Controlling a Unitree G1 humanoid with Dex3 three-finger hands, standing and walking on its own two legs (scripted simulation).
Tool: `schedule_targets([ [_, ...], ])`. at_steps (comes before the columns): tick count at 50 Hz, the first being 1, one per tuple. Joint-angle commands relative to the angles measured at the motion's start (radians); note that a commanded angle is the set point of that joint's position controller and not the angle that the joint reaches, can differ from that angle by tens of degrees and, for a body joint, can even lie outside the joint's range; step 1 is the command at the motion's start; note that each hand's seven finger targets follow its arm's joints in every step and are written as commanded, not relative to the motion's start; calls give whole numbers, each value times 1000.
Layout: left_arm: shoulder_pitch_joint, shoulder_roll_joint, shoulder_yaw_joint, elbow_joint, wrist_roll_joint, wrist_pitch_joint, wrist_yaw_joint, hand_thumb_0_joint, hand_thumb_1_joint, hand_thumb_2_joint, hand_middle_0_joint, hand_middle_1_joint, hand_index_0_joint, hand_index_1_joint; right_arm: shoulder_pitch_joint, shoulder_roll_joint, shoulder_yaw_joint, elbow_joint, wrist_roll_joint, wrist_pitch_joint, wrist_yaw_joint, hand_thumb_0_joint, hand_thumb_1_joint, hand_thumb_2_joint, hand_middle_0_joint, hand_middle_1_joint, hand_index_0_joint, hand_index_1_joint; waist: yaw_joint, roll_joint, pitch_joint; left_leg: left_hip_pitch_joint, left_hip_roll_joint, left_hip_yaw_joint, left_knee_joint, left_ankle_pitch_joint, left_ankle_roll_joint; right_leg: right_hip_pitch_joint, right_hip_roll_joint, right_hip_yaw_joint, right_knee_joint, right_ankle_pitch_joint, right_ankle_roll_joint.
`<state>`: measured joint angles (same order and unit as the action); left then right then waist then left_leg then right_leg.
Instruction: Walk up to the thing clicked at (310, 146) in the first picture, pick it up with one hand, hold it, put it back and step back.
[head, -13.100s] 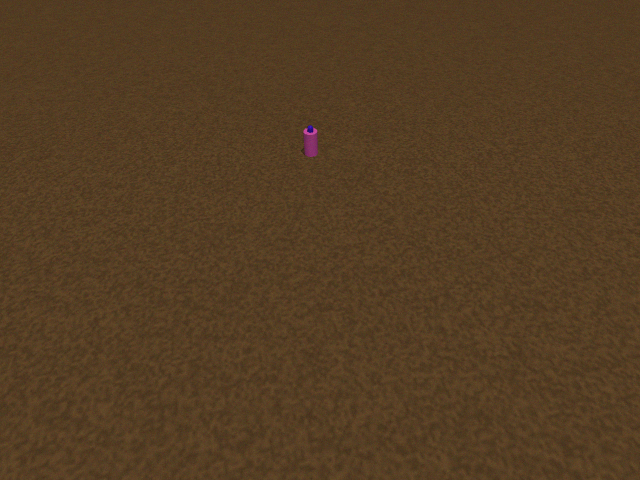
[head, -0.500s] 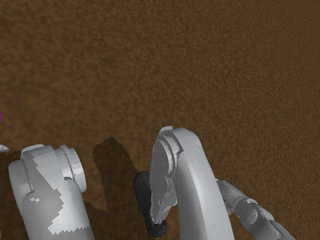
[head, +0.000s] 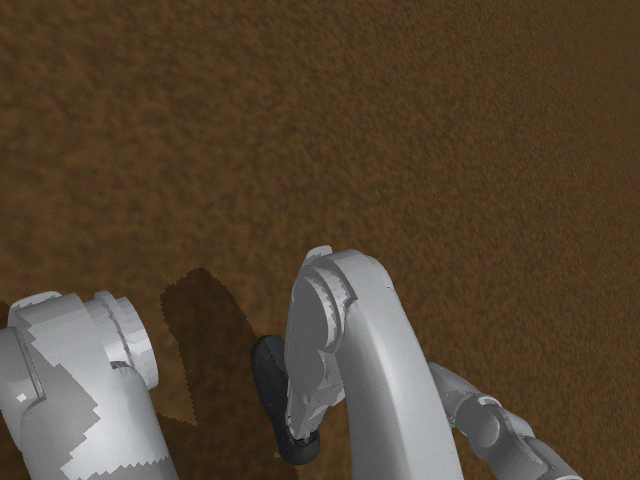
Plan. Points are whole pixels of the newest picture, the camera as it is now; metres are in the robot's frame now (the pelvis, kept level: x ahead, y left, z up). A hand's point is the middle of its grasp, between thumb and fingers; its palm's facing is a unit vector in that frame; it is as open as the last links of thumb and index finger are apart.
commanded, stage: close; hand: left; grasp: from the side
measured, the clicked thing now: out of the picture +0.43 +0.32 -0.19
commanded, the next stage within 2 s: settle in 0.36 s
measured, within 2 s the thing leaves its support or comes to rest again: leaves its support in 0.64 s
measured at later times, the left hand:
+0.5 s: hand out of the picture +0.43 +0.32 -0.17, palm faces +0.46 -0.89 -0.01, open 10.3 cm
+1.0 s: hand out of the picture +0.42 +0.34 -0.11, palm faces +0.45 -0.89 -0.01, open 10.6 cm
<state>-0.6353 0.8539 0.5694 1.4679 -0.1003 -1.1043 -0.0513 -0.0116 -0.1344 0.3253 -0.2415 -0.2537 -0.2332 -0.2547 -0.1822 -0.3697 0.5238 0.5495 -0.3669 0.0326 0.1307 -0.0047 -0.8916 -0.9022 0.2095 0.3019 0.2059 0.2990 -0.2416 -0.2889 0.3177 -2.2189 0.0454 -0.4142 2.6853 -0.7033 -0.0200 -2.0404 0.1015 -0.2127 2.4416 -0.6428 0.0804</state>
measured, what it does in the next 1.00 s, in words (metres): stands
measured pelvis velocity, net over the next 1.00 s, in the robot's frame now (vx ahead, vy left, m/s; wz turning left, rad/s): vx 0.00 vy -0.01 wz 0.02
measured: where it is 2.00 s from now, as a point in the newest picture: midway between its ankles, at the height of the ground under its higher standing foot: (209, 463)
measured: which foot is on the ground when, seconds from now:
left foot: down 0.00-1.00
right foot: down 0.00-1.00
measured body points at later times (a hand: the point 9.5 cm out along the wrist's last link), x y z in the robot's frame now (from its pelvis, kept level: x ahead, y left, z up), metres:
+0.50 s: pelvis +0.00 +0.00 +0.00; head +0.23 +0.19 +0.34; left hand +0.40 +0.36 -0.16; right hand +0.17 -0.24 -0.03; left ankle +0.08 +0.13 -0.24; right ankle +0.14 -0.13 -0.24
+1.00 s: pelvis +0.00 -0.01 +0.01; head +0.21 +0.17 +0.37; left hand +0.39 +0.38 -0.10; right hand +0.18 -0.25 -0.03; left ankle +0.08 +0.13 -0.24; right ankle +0.14 -0.13 -0.24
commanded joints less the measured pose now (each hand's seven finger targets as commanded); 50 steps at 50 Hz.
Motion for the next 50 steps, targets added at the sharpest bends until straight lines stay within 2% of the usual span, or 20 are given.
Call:
schedule_targets([
  [1, -207, 204, 2, -132, 12, -72, 15, 0, 192, 554, -459, -474, -452, -475, 28, -360, -120, -21, -11, 18, -20, 0, -875, -895, 200, 299, 199, 299, -114, 579, -555, 409, 63, 107, -345, 134, -17, 228, 19, -148, -167, 191, -76],
  [4, -207, 210, 1, -130, 13, -65, 20, 0, 294, 619, -526, -542, -519, -542, 31, -358, -117, -26, -12, 24, -20, 0, -868, -894, 200, 299, 199, 299, -116, 561, -573, 402, 63, 114, -332, 142, -11, 248, 24, -145, -177, 201, -75],
  [8, -214, 221, 3, -114, 15, -57, 30, 0, 399, 713, -631, -647, -626, -646, 28, -360, -116, -27, -10, 27, -21, 0, -867, -893, 200, 299, 199, 299, -117, 562, -546, 385, 65, 111, -339, 109, -9, 233, 24, -148, -180, 179, -76],
  [9, -219, 211, -2, -106, 18, -57, 29, 0, 419, 747, -677, -697, -674, -694, 21, -363, -117, -33, -8, 30, -21, 0, -867, -892, 200, 299, 199, 299, -126, 553, -526, 382, 67, 96, -353, 96, -12, 211, 22, -157, -175, 167, -76],
  [10, -222, 220, 0, -112, 19, -57, 31, 0, 370, 798, -722, -761, -720, -760, 25, -362, -115, -30, -10, 31, -21, 0, -873, -895, 199, 299, 199, 299, -123, 558, -541, 385, 66, 99, -347, 96, -11, 223, 25, -156, -178, 169, -75],
  [17, -252, 235, -4, -118, 23, -60, 42, 0, 435, 1032, -966, -1044, -971, -1042, 25, -363, -111, -32, -9, 35, -22, 0, -875, -895, 199, 299, 199, 299, -130, 573, -527, 384, 68, 95, -351, 91, -11, 219, 26, -155, -179, 169, -76],
  [18, -239, 244, 7, -108, 23, -59, 45, 0, 433, 1075, -1011, -1099, -1017, -1097, 22, -363, -109, -36, -9, 36, -21, 0, -872, -894, 199, 299, 199, 299, -123, 566, -537, 384, 69, 95, -350, 92, -11, 224, 26, -156, -179, 169, -77],
  [19, -250, 233, 2, -114, 22, -60, 47, 0, 444, 1117, -1038, -1138, -1043, -1136, 28, -361, -107, -35, -13, 37, -22, 0, -872, -895, 199, 299, 199, 299, -131, 569, -551, 405, 70, 94, -348, 119, -13, 237, 26, -158, -180, 190, -74],
  [22, -256, 244, 10, -119, 18, -60, 55, 0, 450, 1182, -1101, -1218, -1108, -1216, 32, -361, -106, -31, -11, 40, -22, 0, -875, -896, 199, 299, 199, 299, -127, 583, -555, 400, 69, 98, -346, 123, -12, 241, 28, -155, -182, 195, -77],
  [26, -263, 249, 2, -121, 30, -55, 55, 0, 402, 1285, -1144, -1308, -1137, -1327, 31, -366, -112, -28, -9, 45, -23, 0, -901, -905, 200, 300, 199, 300, -134, 588, -522, 390, 69, 99, -357, 106, -12, 225, 22, -155, -185, 181, -77],
  [30, -266, 259, 18, -176, 21, -51, 39, 0, 385, 1318, -1200, -1369, -1197, -1386, 39, -366, -120, -21, -8, 47, -24, 0, -901, -904, 199, 300, 199, 300, -124, 609, -576, 418, 69, 106, -350, 137, -14, 251, 23, -151, -183, 207, -76],
  [34, -246, 254, 35, -216, 13, -28, 31, 0, 301, 1337, -1236, -1411, -1233, -1430, 55, -361, -135, -14, 0, 49, -23, 0, -906, -906, 199, 300, 199, 300, -106, 618, -611, 427, 67, 114, -356, 154, -14, 257, 21, -145, -183, 217, -81],
  [38, -241, 213, 15, -290, 12, 2, 10, 0, 289, 1354, -1275, -1448, -1274, -1466, 67, -359, -164, -5, 12, 53, -24, 0, -904, -905, 199, 300, 199, 300, -101, 646, -630, 457, 68, 118, -369, 183, -20, 232, 13, -137, -177, 236, -82],
  [40, -223, 219, 28, -328, 6, 23, 3, 0, 283, 1331, -1278, -1437, -1277, -1453, 77, -347, -175, -6, 22, 54, -23, 0, -904, -904, 199, 300, 199, 300, -77, 641, -644, 424, 60, 137, -369, 172, -14, 244, 11, -123, -186, 227, -86],
  [42, -197, 197, 31, -359, -1, 50, -7, 0, 262, 1339, -1285, -1448, -1286, -1464, 91, -343, -194, -4, 31, 53, -24, 0, -903, -903, 199, 300, 199, 300, -63, 642, -673, 439, 60, 146, -372, 186, -14, 244, 10, -116, -191, 236, -87],
  [43, -204, 185, 23, -387, -7, 60, -13, 0, 236, 1334, -1285, -1447, -1286, -1465, 100, -340, -201, -5, 35, 54, -23, 0, -907, -904, 199, 300, 199, 300, -64, 642, -689, 434, 58, 149, -375, 175, -12, 245, 9, -113, -194, 231, -89],
  [44, -234, 155, -5, -414, -13, 68, -21, 0, 230, 1331, -1281, -1451, -1284, -1466, 99, -342, -213, -5, 43, 52, -21, 0, -906, -903, 199, 300, 199, 300, -75, 645, -678, 416, 54, 151, -384, 146, -10, 227, 6, -111, -193, 211, -90],
  [45, -215, 170, 23, -435, -17, 81, -21, 0, 233, 1332, -1286, -1453, -1289, -1468, 116, -338, -223, -2, 50, 51, -22, 0, -904, -903, 199, 300, 199, 300, -54, 643, -700, 414, 51, 159, -385, 150, -7, 242, 7, -103, -200, 218, -90],
  [47, -222, 162, 10, -461, -16, 113, -29, 0, 249, 1330, -1280, -1446, -1283, -1460, 126, -328, -238, -6, 64, 49, -23, 0, -902, -902, 200, 300, 199, 300, -48, 627, -713, 396, 49, 168, -392, 125, -2, 230, 3, -95, -210, 194, -92],
  [50, -217, 112, -18, -515, -20, 150, -53, 0, 212, 1343, -1310, -1481, -1318, -1494, 140, -318, -271, -10, 88, 47, -22, 0, -902, -902, 200, 300, 199, 300, -29, 641, -713, 402, 46, 172, -425, 82, -3, 174, -4, -88, -209, 156, -99],
])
